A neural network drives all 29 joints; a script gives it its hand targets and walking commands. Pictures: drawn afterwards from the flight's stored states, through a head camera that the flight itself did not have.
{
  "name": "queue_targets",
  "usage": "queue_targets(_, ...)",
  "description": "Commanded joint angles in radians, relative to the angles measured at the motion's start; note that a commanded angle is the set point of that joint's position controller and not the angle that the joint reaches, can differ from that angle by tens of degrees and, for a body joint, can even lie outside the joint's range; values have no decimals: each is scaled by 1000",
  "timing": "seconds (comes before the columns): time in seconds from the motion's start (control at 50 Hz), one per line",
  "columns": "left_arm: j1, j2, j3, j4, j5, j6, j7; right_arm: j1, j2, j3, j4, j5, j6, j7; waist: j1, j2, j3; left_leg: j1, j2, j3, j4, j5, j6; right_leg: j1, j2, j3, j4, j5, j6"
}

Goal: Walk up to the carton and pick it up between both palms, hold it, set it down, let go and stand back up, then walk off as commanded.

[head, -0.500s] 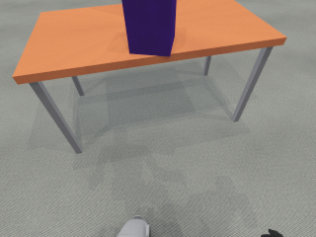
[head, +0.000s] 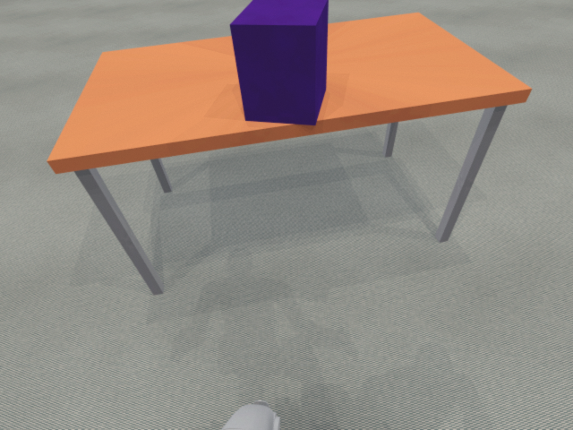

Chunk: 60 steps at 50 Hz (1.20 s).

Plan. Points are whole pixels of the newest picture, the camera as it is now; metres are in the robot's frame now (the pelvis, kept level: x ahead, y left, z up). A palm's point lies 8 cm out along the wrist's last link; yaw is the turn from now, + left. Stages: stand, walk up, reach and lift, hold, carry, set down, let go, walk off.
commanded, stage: walk up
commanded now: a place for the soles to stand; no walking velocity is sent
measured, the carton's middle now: (285, 61) +0.98 +0.04 +0.09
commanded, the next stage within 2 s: none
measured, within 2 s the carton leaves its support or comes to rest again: neither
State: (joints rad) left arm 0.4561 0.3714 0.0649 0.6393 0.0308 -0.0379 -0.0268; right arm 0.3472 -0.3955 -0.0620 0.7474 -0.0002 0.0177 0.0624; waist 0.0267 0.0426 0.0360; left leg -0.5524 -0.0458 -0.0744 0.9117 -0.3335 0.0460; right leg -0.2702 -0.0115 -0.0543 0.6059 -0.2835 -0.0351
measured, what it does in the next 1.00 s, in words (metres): walks ahead: left foot, then right foot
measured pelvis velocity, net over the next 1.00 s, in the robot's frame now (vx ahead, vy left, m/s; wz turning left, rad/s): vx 0.21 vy -0.06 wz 0.13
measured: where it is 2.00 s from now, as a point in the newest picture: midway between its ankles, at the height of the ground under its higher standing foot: (308, 378)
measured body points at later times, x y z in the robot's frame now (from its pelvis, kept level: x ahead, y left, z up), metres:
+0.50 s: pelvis +0.07 +0.04 +0.00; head +0.04 +0.06 +0.44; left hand +0.12 +0.34 -0.11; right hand +0.14 -0.29 -0.09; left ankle +0.11 +0.15 -0.73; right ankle +0.07 -0.08 -0.67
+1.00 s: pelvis +0.21 -0.06 +0.01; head +0.24 -0.11 +0.46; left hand +0.24 +0.26 -0.05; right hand +0.29 -0.36 -0.13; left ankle +0.19 +0.14 -0.63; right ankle +0.24 -0.10 -0.73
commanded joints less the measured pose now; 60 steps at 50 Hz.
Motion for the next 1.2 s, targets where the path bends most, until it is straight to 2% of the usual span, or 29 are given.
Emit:
queue_targets(0.0,-167,308,118,-33,11,-73,38,28,-233,-84,-64,-17,-43,4,-81,-158,89,-188,38,-64,182,117,-58,55,-287,327,-509,-543,-68)
queue_targets(0.04,-125,277,101,-10,0,-70,27,84,-223,-77,-30,-17,-43,10,-79,-200,51,-107,19,-31,194,135,-68,48,-209,221,-478,-422,-44)
queue_targets(0.12,-30,315,121,8,-1,-67,23,1,-201,-66,-54,-13,-46,17,-6,-174,26,-194,30,-8,13,155,-68,231,-247,215,-404,-310,-105)
queue_targets(0.14,-71,331,129,-2,2,-65,17,21,-207,-63,-63,-9,-47,18,-30,-248,3,-157,58,21,-32,123,-72,262,-245,158,-383,-315,-123)
queue_targets(0.16,-50,314,113,-7,4,-63,22,-54,-198,-63,-81,-15,-54,20,4,-185,43,-182,69,21,-89,104,-65,237,-262,171,-388,-273,-132)
queue_targets(0.22,-146,339,127,-33,5,-58,6,37,-205,-61,-59,-15,-53,30,-41,-312,-24,32,96,78,-191,37,-52,116,-259,126,-369,-366,-145)
queue_targets(0.26,-130,348,115,-24,15,-50,3,-2,-207,-67,-51,-17,-67,27,-24,-260,7,148,87,113,-295,21,-39,21,-277,125,-328,-377,-142)
queue_targets(0.3,-145,308,107,-19,16,-39,4,167,-187,-74,7,-29,-81,8,-78,-159,-53,342,42,130,-398,12,-9,-35,-239,76,-129,-406,-139)
queue_targets(0.32,-153,243,82,-31,19,-34,6,271,-225,-96,50,-33,-93,-11,-121,-11,-58,451,15,58,-409,-61,-10,-143,-198,41,66,-413,-107)
queue_targets(0.34,-159,181,54,-39,13,-22,5,304,-281,-118,68,-40,-95,-31,-140,183,39,459,114,-219,-498,-265,1,-322,-67,-21,381,-304,-47)
queue_targets(0.36,-124,153,36,-45,-9,-11,1,219,-337,-114,14,-41,-107,-40,-72,246,136,370,300,-698,-726,-600,53,-537,11,21,565,-226,-16)
queue_targets(0.38,-140,270,61,-22,-13,-10,4,141,-367,-115,-27,-19,-108,-44,-63,158,206,203,362,-785,-831,-780,123,-508,-28,100,564,-149,-25)
queue_targets(0.44,-172,276,81,-4,-15,-9,-18,94,-295,-91,-32,-16,-117,-43,-43,75,286,103,272,-672,-818,-583,89,-422,-62,131,525,-53,-9)
queue_targets(0.5,-116,247,76,16,-19,-15,-19,133,-290,-77,-26,-10,-131,-49,-50,150,171,288,194,-468,-702,-206,98,-410,-84,131,437,42,1)
queue_targets(0.54,-143,271,87,19,-17,-7,-22,112,-287,-72,-40,-7,-125,-46,-33,90,106,293,168,-380,-656,-235,127,-346,-59,92,396,8,7)
queue_targets(0.62,-225,250,84,2,-6,-7,-27,183,-295,-80,-30,-12,-122,-50,-89,88,99,344,218,-426,-672,-224,150,-370,-74,98,314,2,33)
queue_targets(0.68,-233,264,86,-22,1,-30,-22,141,-300,-85,-61,-15,-122,-49,-80,85,94,367,269,-440,-603,-118,226,-318,-72,110,183,-79,25)
queue_targets(0.72,-224,245,85,-22,-12,-53,-15,129,-305,-72,-47,-15,-121,-51,-62,121,82,341,244,-346,-495,212,213,-253,-65,80,90,-77,3)
queue_targets(0.76,-17,251,94,47,-16,-71,-3,41,-254,-50,-76,-2,-113,-53,43,11,-56,238,152,-207,-269,319,124,131,-32,75,-193,103,-22)
queue_targets(0.78,85,314,113,71,-1,-79,8,55,-179,-26,-84,5,-112,-55,89,-155,-123,88,47,-144,-10,234,76,322,-130,238,-248,14,-52)
queue_targets(0.8,81,369,129,46,0,-81,22,144,-82,3,-89,8,-111,-48,60,-323,-203,-91,-56,-60,171,-123,17,462,-368,530,-282,-121,-70)
queue_targets(0.82,33,365,125,35,-6,-77,18,154,-196,-18,-46,5,-99,-55,35,-178,-173,-193,-56,-13,202,-169,-2,471,-427,641,-361,-329,-92)
queue_targets(0.84,-5,361,131,31,-13,-77,17,140,-256,-41,-32,0,-94,-63,45,-161,-105,-228,2,-67,256,-123,1,407,-447,654,-379,-411,-100)
queue_targets(0.86,-7,335,122,35,-23,-78,20,133,-259,-41,-4,9,-93,-56,37,-138,-37,-202,31,-100,254,-42,3,313,-375,520,-366,-289,-6)
queue_targets(0.94,-24,226,76,67,-29,-73,31,197,-191,-26,33,19,-72,-44,-29,-194,7,-49,8,-47,180,117,-32,233,-171,94,-318,473,150)
queue_targets(0.98,2,249,80,67,-29,-71,33,181,-175,-27,18,23,-55,-42,-17,-218,-59,3,-7,-32,153,173,-38,265,-151,45,-283,594,187)
queue_targets(1.08,-36,230,78,18,-24,-60,29,106,-198,-38,-20,5,-36,-40,-22,-208,0,-69,-13,-4,98,224,-36,264,-155,28,-357,416,130)
queue_targets(1.1,0,233,85,23,-26,-62,31,70,-186,-26,-23,3,-37,-37,10,-190,-18,-82,7,-19,68,227,-41,309,-173,52,-357,398,97)
queue_targets(1.18,11,244,90,9,-27,-53,43,32,-196,-35,-31,5,-22,-36,25,-176,-20,-139,2,-54,10,222,-32,464,-183,58,-320,523,157)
